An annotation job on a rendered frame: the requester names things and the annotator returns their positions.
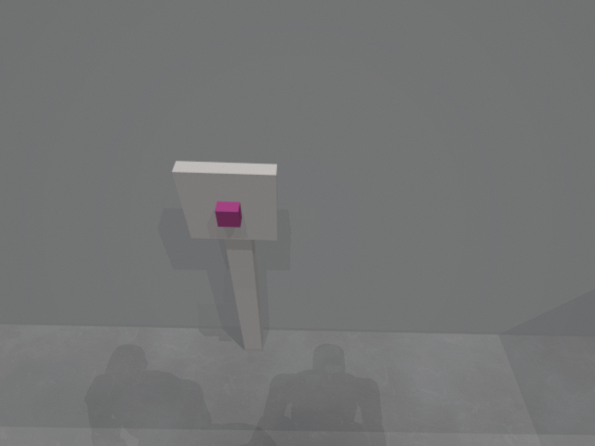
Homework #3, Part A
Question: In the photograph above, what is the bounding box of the panel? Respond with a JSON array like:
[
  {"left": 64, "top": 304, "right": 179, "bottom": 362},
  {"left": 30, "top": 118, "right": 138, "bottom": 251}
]
[{"left": 172, "top": 161, "right": 278, "bottom": 351}]

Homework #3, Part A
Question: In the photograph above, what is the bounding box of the button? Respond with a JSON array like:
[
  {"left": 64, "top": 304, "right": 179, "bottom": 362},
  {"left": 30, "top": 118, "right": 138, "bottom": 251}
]
[{"left": 215, "top": 202, "right": 242, "bottom": 228}]

